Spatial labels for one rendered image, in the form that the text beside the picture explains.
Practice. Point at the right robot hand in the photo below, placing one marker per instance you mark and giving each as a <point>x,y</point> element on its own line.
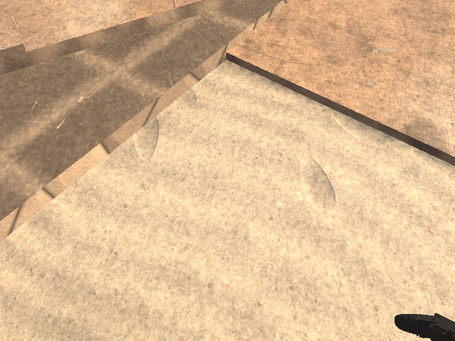
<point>437,327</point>

